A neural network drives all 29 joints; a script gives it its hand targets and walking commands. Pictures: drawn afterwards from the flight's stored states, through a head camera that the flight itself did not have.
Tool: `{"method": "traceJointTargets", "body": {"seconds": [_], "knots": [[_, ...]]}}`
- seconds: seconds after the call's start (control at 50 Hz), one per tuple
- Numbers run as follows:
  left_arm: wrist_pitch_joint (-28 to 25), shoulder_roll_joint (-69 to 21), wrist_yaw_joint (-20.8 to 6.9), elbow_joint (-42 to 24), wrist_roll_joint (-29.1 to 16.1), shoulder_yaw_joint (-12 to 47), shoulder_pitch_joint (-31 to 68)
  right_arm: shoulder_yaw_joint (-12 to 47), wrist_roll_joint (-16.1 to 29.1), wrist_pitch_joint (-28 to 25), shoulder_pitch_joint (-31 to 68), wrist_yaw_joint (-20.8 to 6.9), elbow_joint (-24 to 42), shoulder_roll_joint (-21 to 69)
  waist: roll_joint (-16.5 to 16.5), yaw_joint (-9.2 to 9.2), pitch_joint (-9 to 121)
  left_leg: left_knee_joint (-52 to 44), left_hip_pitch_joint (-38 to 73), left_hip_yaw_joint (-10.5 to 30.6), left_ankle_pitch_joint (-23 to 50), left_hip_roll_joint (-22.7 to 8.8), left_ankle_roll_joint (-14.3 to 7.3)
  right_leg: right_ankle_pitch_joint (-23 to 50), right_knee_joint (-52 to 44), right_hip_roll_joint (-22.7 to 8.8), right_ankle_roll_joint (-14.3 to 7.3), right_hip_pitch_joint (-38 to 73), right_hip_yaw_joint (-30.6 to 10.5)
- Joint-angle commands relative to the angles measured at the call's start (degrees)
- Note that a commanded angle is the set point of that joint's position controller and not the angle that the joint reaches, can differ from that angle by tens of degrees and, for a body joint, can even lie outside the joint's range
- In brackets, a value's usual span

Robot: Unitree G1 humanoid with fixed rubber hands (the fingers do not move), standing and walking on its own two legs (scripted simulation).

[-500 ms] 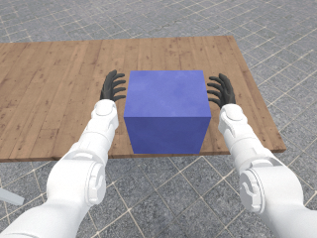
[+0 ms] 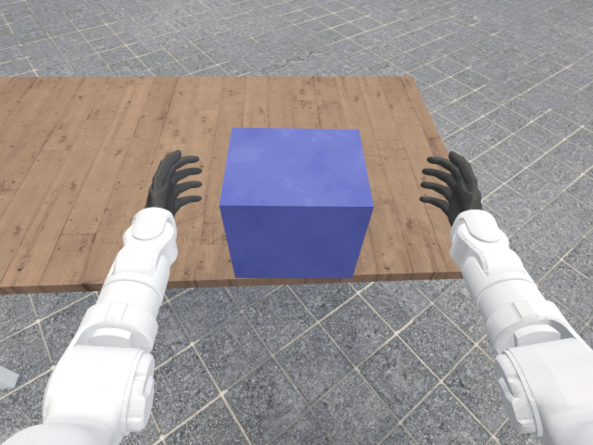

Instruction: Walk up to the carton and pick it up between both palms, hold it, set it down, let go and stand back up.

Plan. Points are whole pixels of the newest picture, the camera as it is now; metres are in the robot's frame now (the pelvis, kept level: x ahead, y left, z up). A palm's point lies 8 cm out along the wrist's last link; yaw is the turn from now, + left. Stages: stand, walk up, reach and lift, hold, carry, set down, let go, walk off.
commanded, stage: set down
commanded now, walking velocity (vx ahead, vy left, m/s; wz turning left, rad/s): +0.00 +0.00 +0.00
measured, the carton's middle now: (294, 206) +0.46 +0.02 +0.03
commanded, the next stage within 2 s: none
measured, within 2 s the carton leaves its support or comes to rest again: neither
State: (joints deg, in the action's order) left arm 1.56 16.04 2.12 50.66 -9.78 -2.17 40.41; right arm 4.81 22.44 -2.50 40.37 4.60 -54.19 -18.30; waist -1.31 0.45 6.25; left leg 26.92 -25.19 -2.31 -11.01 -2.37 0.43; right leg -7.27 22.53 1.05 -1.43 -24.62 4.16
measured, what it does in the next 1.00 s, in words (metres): stands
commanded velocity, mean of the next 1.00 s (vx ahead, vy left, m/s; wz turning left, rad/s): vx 0.00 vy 0.00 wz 0.00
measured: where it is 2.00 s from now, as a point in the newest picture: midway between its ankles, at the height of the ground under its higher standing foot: outside the picture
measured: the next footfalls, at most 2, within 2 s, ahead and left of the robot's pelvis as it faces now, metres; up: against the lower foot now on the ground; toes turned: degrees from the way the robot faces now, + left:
none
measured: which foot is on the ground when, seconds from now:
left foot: down 0.00-1.00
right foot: down 0.00-1.00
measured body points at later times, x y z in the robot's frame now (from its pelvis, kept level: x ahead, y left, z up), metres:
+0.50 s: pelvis -0.03 -0.01 +0.00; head -0.01 +0.00 +0.45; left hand +0.37 +0.20 +0.07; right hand +0.35 -0.20 +0.08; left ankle +0.02 +0.12 -0.74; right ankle +0.03 -0.10 -0.74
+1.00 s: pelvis +0.03 +0.00 +0.01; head +0.05 +0.01 +0.46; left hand +0.26 +0.23 +0.00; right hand +0.27 -0.19 +0.00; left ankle +0.02 +0.12 -0.74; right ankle +0.03 -0.10 -0.74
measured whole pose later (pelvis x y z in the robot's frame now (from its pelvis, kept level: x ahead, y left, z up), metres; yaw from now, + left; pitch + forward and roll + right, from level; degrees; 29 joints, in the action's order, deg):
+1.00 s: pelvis +0.03 +0.00 +0.01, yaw +0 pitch -3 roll +0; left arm 1.4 11.6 1.5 10.9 -8.0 -2.2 -10.5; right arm 1.1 10.2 -4.1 -11.7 4.9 -11.8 -4.9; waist -1.4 -1.8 -4.7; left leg 21.4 -5.1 -2.8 -13.3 -1.6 0.6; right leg -11.5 20.7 0.6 -1.5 -6.3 3.6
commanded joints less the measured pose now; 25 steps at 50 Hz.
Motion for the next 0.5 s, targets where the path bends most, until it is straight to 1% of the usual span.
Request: {"method": "traceJointTargets", "body": {"seconds": [0.0, 0.02, 0.04, 0.06, 0.08, 0.1, 0.12, 0.14, 0.16, 0.18, 0.2, 0.22, 0.24, 0.26, 0.28, 0.3, 0.32, 0.34, 0.36, 0.38, 0.4, 0.42, 0.44, 0.46, 0.48], "knots": [[-5.04, 8.71, 0.42, -16.28, -0.16, -1.30, 23.45, -5.52, -2.37, -3.37, 20.44, 0.09, 14.12, -6.33, 4.71, -0.65, 29.89, -2.35, 10.07, 0.36, 13.90, 3.32, 2.60, 14.10, 1.59, 0.80, 2.08, 20.14, -4.04], [-5.24, 9.31, 1.31, -16.93, -1.60, 0.35, 28.28, -6.94, -2.61, -2.61, 24.52, -0.19, 16.70, -6.62, 5.89, -0.77, 28.85, -2.94, 9.34, 0.49, 8.33, 2.89, 2.13, 5.46, 0.90, 0.59, 1.40, 15.10, -3.57], [-5.28, 6.84, 2.04, -16.55, -2.41, 2.19, 25.97, -7.52, -3.44, -1.87, 20.97, -0.59, 17.75, -5.06, 4.98, -0.46, 26.50, -3.86, 9.91, 0.90, 4.28, 2.22, 1.71, 0.35, 0.12, 0.55, 0.75, 13.65, -3.16], [-5.30, 6.53, 2.48, -17.20, -3.37, 3.14, 24.24, -7.74, -3.89, -1.33, 20.13, -0.81, 20.14, -5.46, 4.17, 0.06, 25.62, -4.01, 10.26, 1.13, 2.12, 2.17, 1.07, -2.39, -0.46, 0.28, 0.02, 12.67, -3.59], [-5.13, 8.01, 2.98, -17.60, -4.23, 3.91, 26.44, -8.57, -4.56, -0.52, 22.02, -1.05, 20.66, -6.07, 4.25, -0.12, 26.50, -4.74, 10.38, 1.09, -0.65, 1.72, 0.47, -4.71, 0.12, 0.40, 0.10, 11.23, -3.29], [-5.28, 7.60, 3.39, -18.09, -5.41, 5.31, 27.44, -9.66, -5.37, 0.10, 22.79, -1.09, 21.92, -5.61, 3.84, 0.60, 26.01, -4.77, 9.57, 1.15, -3.48, 1.46, 0.44, -5.75, 0.50, 0.11, -0.13, 10.20, -3.48], [-5.09, 6.74, 3.39, -16.61, -5.71, 5.79, 24.30, -9.27, -6.06, 0.38, 20.34, -0.97, 22.93, -4.84, 3.10, 0.39, 25.45, -5.18, 8.68, 0.95, -3.42, 1.55, 0.12, -5.37, 0.87, 0.06, -0.02, 12.16, -3.30], [-5.40, 7.82, 3.55, -17.79, -6.26, 5.36, 27.33, -10.75, -7.41, 0.50, 23.12, -0.78, 25.12, -4.79, 2.90, 0.79, 27.50, -5.15, 7.49, 1.26, -4.60, 1.39, 0.20, -6.16, 1.56, -0.07, 0.40, 11.76, -3.33], [-5.67, 7.98, 3.72, -16.73, -6.26, 4.98, 25.68, -10.61, -7.79, 0.72, 21.62, -0.74, 25.71, -4.11, 2.64, 0.52, 28.27, -4.81, 7.11, 1.27, -4.52, 1.21, -0.02, -5.46, 2.16, -0.34, 0.24, 12.54, -4.05], [-5.89, 8.33, 3.69, -17.00, -6.68, 4.31, 22.74, -11.13, -7.93, 0.81, 18.76, -0.58, 27.01, -4.06, 2.26, 0.30, 29.56, -4.35, 6.66, 1.17, -2.58, 1.48, -0.24, -3.87, 2.59, -0.36, 0.22, 14.82, -4.82], [-5.99, 10.47, 3.73, -17.92, -7.29, 3.81, 25.78, -11.45, -8.10, 1.10, 21.50, -0.47, 28.84, -4.91, 1.88, -0.25, 31.43, -4.44, 5.16, 0.53, -3.14, 1.49, -0.36, -4.81, 2.82, -0.46, 0.26, 14.95, -4.70], [-6.11, 9.71, 3.77, -17.63, -7.29, 3.91, 21.86, -11.14, -8.59, 1.20, 17.01, -0.45, 29.05, -3.46, 1.25, -0.25, 32.03, -4.53, 5.07, 0.74, -2.10, 1.66, -0.22, -3.65, 3.10, -0.66, 0.33, 17.15, -4.77], [-6.49, 9.20, 3.36, -19.36, -6.72, 2.64, 15.50, -10.45, -8.60, 0.93, 10.80, -0.19, 30.40, -2.42, 0.30, -0.28, 32.06, -4.03, 5.60, 0.84, 1.06, 2.00, -0.30, -0.97, 2.87, -0.44, 0.34, 20.63, -5.92], [-6.56, 11.51, 2.96, -20.47, -6.75, 1.36, 17.43, -10.70, -8.46, 1.18, 13.00, 0.24, 33.53, -3.52, -0.03, -0.75, 33.90, -4.32, 4.92, 0.63, 2.44, 2.12, -0.68, 1.55, 3.45, -0.50, 0.79, 21.84, -5.97], [-6.11, 12.92, 2.95, -18.65, -7.93, 0.93, 23.85, -11.00, -8.23, 1.97, 19.86, 0.73, 36.12, -3.47, -0.59, -1.23, 33.68, -4.03, 1.80, 0.05, -0.37, 2.14, -0.76, -2.88, 2.79, -1.16, 1.00, 20.50, -7.03], [-5.57, 12.36, 2.83, -17.34, -7.44, 0.44, 19.68, -9.72, -8.20, 2.92, 14.77, 0.97, 34.00, -1.62, -1.11, -1.51, 32.34, -4.74, 0.94, 0.09, -1.65, 2.58, -0.83, -4.91, 2.76, -1.72, 1.25, 22.65, -7.90], [-4.92, 12.22, 2.41, -18.34, -7.34, 0.50, 18.02, -8.86, -8.32, 3.79, 12.91, 1.21, 33.14, -1.45, -1.70, -2.01, 30.03, -5.34, 1.35, 0.35, -2.54, 2.53, -0.95, -6.48, 1.97, -1.89, 1.33, 23.43, -7.92], [-4.29, 13.19, 2.26, -18.43, -7.79, 1.18, 20.76, -9.36, -9.02, 4.88, 15.68, 1.42, 34.25, -1.61, -1.80, -1.65, 28.63, -5.38, 0.57, 0.14, -3.97, 2.52, -0.73, -9.70, 1.56, -2.27, 0.99, 23.23, -8.66], [-3.53, 13.33, 2.06, -17.88, -7.89, 1.12, 19.52, -8.67, -9.13, 5.65, 13.70, 1.61, 33.30, -0.70, -2.50, -1.93, 27.09, -5.19, 1.27, 0.05, -4.00, 2.63, -0.79, -11.16, 0.80, -2.67, 1.02, 23.50, -9.96], [-2.79, 13.72, 2.01, -18.05, -8.17, 1.17, 22.51, -9.22, -8.84, 6.42, 16.41, 1.98, 33.99, -0.36, -1.86, -1.72, 26.11, -5.40, 0.95, -0.04, -5.23, 2.74, -1.26, -13.71, 0.15, -3.10, 1.25, 22.35, -10.16], [-2.23, 13.33, 1.89, -18.02, -8.60, 1.66, 23.31, -8.74, -8.63, 7.28, 16.74, 2.05, 33.09, 0.51, -1.06, -1.76, 25.74, -5.06, 1.14, -0.04, -5.79, 2.99, -1.29, -14.41, 0.31, -3.32, 1.20, 21.61, -10.42], [-1.82, 12.70, 1.76, -17.14, -8.84, 1.90, 24.04, -9.12, -9.02, 7.99, 18.11, 1.96, 32.64, 1.41, -0.69, -1.39, 24.20, -5.07, 1.04, 0.30, -6.52, 2.82, -1.15, -14.82, 0.31, -3.22, 1.20, 20.89, -10.03], [-1.54, 10.45, 1.41, -17.37, -8.01, 1.78, 16.33, -7.21, -8.81, 7.94, 10.48, 1.75, 30.11, 2.78, -0.79, -2.21, 22.04, -5.15, 2.69, 0.77, -3.75, 2.96, -0.84, -12.71, 0.12, -3.40, 1.18, 23.18, -10.32], [-1.28, 10.39, 0.88, -18.39, -6.68, 1.40, 12.45, -6.75, -8.62, 7.48, 7.76, 1.91, 30.58, 3.07, 0.03, -1.74, 21.25, -5.55, 4.67, 0.32, -1.00, 2.82, -0.72, -9.18, -0.11, -3.06, 1.19, 24.24, -9.62], [-0.83, 10.26, 0.34, -17.86, -6.45, 0.99, 13.11, -7.07, -8.89, 7.43, 10.29, 2.05, 31.27, 2.79, 0.52, -1.84, 20.34, -5.79, 4.67, 0.39, -0.83, 2.93, -0.64, -7.94, -0.15, -3.09, 1.20, 24.35, -9.16]]}}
